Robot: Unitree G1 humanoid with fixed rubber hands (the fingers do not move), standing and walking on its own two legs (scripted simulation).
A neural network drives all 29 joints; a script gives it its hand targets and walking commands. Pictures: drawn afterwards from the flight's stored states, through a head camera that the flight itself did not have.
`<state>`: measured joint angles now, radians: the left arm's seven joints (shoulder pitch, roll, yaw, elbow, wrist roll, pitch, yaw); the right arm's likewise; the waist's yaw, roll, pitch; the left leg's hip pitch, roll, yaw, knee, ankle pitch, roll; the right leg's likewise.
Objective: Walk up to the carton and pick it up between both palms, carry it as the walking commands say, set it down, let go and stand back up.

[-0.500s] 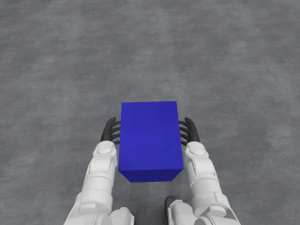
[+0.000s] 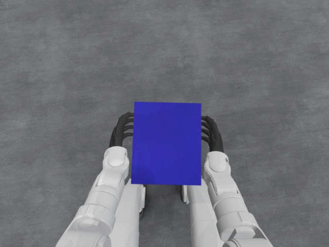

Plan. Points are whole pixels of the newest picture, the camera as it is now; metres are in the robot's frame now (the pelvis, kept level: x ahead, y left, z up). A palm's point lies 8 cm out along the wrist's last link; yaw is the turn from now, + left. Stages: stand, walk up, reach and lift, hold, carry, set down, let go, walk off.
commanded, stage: set down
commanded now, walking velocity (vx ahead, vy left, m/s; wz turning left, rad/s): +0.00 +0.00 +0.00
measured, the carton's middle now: (166, 144) +0.33 -0.01 -0.19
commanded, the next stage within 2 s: none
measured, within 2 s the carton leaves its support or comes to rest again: neither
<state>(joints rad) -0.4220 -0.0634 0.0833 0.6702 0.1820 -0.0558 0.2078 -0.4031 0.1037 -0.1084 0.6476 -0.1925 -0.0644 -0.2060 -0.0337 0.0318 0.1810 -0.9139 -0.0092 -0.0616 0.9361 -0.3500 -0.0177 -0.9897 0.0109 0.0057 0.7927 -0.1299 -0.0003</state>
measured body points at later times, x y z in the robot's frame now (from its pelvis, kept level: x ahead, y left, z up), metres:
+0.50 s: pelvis -0.03 -0.02 -0.06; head +0.26 -0.03 +0.28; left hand +0.38 +0.10 -0.22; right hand +0.36 -0.15 -0.21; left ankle +0.05 +0.13 -0.68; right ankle +0.14 -0.12 -0.68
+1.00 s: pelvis -0.01 +0.00 -0.13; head +0.31 -0.01 +0.19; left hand +0.42 +0.11 -0.30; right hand +0.39 -0.14 -0.30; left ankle +0.05 +0.13 -0.68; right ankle +0.14 -0.12 -0.68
